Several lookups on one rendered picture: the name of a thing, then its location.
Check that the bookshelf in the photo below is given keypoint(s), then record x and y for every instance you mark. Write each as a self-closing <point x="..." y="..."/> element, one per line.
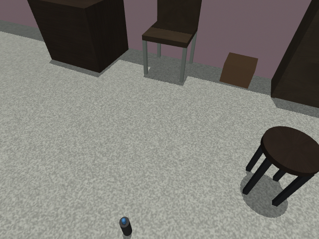
<point x="297" y="76"/>

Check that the chair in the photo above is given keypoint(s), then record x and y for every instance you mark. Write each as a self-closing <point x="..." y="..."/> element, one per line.
<point x="176" y="25"/>

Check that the stool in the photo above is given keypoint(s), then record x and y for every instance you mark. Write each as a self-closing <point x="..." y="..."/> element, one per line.
<point x="290" y="150"/>

